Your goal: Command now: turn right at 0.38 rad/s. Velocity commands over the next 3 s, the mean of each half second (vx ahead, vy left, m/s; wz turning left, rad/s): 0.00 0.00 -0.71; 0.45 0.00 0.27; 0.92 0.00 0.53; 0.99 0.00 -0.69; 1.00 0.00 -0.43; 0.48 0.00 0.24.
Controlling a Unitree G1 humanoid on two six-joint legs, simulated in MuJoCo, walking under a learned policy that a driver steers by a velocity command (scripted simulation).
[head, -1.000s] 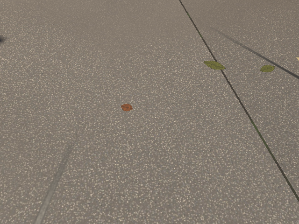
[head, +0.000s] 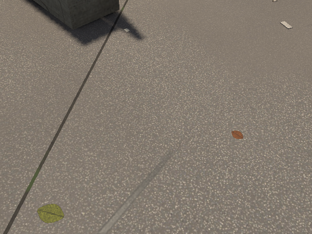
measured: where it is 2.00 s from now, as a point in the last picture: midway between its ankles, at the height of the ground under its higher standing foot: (178, 131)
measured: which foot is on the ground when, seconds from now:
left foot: down 0.00-0.22, up 0.24-0.72, down 0.74-1.00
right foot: up 0.00-0.20, down 0.22-0.74, up 0.76-1.00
